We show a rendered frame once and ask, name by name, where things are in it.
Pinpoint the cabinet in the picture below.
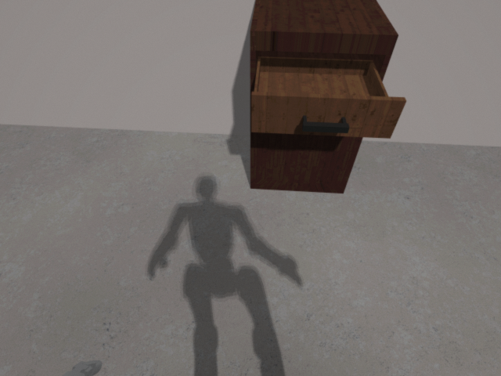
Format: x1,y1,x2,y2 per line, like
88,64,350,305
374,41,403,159
250,0,398,193

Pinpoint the handle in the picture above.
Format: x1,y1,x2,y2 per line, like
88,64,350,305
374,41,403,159
302,115,349,133

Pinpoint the drawer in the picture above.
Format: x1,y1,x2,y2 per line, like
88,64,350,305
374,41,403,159
251,56,406,139

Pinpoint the robot left hand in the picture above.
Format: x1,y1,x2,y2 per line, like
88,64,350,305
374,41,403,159
63,360,103,376

